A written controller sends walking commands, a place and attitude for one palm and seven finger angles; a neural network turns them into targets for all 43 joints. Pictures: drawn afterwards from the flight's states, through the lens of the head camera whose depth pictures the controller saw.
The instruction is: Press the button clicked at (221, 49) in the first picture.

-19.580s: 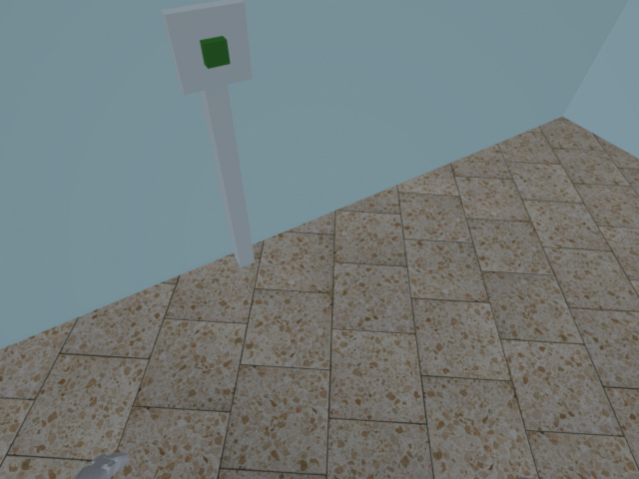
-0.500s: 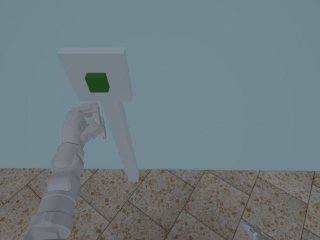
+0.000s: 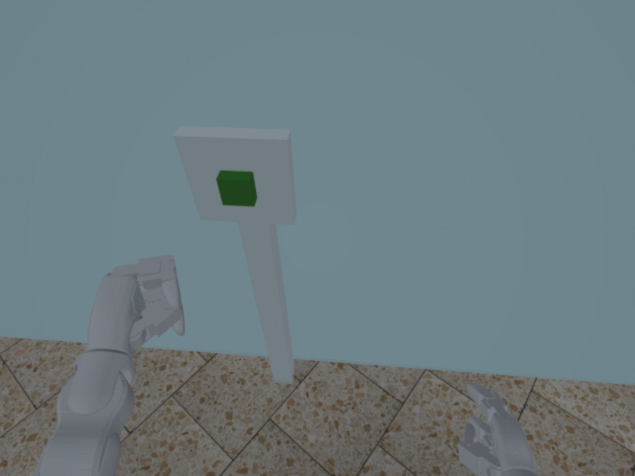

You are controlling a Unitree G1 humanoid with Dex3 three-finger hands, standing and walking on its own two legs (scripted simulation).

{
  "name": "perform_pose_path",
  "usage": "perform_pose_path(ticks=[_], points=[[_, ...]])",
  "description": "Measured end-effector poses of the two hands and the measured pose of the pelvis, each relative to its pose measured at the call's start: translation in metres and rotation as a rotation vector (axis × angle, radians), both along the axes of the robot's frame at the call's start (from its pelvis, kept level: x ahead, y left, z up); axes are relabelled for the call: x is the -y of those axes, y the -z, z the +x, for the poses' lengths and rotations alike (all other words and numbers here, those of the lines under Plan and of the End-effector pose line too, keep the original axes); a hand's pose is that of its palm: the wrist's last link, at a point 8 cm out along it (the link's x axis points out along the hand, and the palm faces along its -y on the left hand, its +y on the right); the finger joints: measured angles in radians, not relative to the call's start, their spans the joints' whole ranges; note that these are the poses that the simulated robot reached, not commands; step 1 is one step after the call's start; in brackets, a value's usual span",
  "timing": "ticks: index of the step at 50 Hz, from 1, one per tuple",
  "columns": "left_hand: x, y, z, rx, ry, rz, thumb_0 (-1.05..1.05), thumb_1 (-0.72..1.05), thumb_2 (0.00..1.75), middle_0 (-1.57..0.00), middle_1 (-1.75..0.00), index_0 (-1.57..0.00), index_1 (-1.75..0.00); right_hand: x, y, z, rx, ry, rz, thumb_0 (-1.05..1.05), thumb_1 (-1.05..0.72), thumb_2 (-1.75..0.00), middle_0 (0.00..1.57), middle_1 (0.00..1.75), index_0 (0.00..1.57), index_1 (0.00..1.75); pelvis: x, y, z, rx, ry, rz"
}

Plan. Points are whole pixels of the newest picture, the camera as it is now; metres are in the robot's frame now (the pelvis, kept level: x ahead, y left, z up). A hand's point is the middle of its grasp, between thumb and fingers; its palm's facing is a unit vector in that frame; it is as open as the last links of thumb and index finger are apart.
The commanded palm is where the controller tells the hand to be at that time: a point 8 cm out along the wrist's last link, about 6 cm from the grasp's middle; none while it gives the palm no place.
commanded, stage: draw the hand back to the body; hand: left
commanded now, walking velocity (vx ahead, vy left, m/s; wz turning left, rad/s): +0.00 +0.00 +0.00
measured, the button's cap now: (238, 187) +0.53 +0.18 +0.08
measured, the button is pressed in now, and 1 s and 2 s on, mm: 0 0 0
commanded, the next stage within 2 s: step back with the hand held close in 0.82 s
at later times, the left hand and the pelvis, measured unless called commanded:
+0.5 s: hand (78, 332) +0.20 +0.25 +0.16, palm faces +0.36 -0.85 -0.37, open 3.1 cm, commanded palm +0.15 +0.29 +0.18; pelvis +0.02 +0.02 +0.01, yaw +0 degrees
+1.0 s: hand (59, 342) +0.19 +0.25 +0.17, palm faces +0.41 -0.83 -0.39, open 3.1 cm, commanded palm +0.14 +0.29 +0.18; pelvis +0.01 +0.01 +0.01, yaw +0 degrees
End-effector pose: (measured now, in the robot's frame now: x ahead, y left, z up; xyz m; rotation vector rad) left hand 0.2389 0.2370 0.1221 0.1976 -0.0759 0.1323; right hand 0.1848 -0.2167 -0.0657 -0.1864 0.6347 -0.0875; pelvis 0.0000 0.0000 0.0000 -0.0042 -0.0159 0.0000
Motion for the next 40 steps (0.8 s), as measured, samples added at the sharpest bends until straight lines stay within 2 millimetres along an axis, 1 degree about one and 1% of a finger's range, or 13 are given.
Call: perform_pose_path(ticks=[3, 7, 11, 14, 21, 30, 33, 40], points=[[-0.009, -0.003, -0.013, -0.012, -0.057, 0.031, 0.01, 0.90, 0.90, -1.30, -1.50, -1.30, -1.50, -0.007, -0.004, 0.005, -0.002, -0.020, -0.008, 0.01, -0.90, -0.90, 0.20, 0.30, 0.20, 0.30, -0.003, -0.004, 0.002, 0.016, 0.000, -0.001], [-0.019, -0.015, -0.029, 0.001, -0.113, 0.072, 0.01, 0.90, 0.90, -1.30, -1.50, -1.30, -1.50, -0.015, -0.004, 0.009, -0.013, -0.044, -0.011, 0.01, -0.90, -0.90, 0.20, 0.30, 0.20, 0.30, -0.007, -0.007, 0.006, 0.034, -0.002, -0.002], [-0.027, -0.030, -0.040, 0.034, -0.150, 0.106, 0.01, 0.89, 0.90, -1.30, -1.50, -1.30, -1.50, -0.021, -0.002, 0.010, -0.030, -0.057, -0.008, 0.01, -0.90, -0.90, 0.20, 0.30, 0.20, 0.30, -0.010, -0.009, 0.011, 0.046, -0.002, -0.001], [-0.033, -0.036, -0.047, 0.047, -0.170, 0.123, 0.01, 0.89, 0.90, -1.30, -1.50, -1.30, -1.50, -0.023, 0.000, 0.010, -0.041, -0.060, -0.005, 0.01, -0.90, -0.90, 0.20, 0.30, 0.20, 0.30, -0.012, -0.010, 0.013, 0.053, -0.001, -0.001], [-0.043, -0.045, -0.063, 0.047, -0.202, 0.172, 0.01, 0.89, 0.90, -1.30, -1.50, -1.30, -1.50, -0.023, 0.000, 0.010, -0.046, -0.054, -0.002, 0.02, -0.90, -0.90, 0.21, 0.30, 0.20, 0.30, -0.015, -0.010, 0.017, 0.060, 0.003, -0.002], [-0.055, -0.069, -0.091, 0.096, -0.257, 0.264, 0.01, 0.89, 0.90, -1.30, -1.50, -1.30, -1.50, -0.020, -0.001, 0.011, -0.026, -0.048, -0.005, 0.02, -0.90, -0.90, 0.20, 0.30, 0.20, 0.30, -0.016, -0.009, 0.017, 0.063, 0.004, -0.007], [-0.056, -0.068, -0.096, 0.098, -0.274, 0.255, 0.01, 0.89, 0.90, -1.30, -1.50, -1.30, -1.50, -0.020, -0.001, 0.011, -0.021, -0.054, -0.008, 0.02, -0.90, -0.90, 0.20, 0.30, 0.20, 0.30, -0.016, -0.009, 0.015, 0.067, 0.000, -0.007], [-0.052, -0.057, -0.095, 0.079, -0.274, 0.216, 0.01, 0.89, 0.90, -1.31, -1.50, -1.30, -1.50, -0.018, -0.003, 0.007, -0.018, -0.055, -0.019, 0.02, -0.90, -0.90, 0.20, 0.30, 0.20, 0.30, -0.012, -0.010, 0.010, 0.070, -0.002, -0.006]])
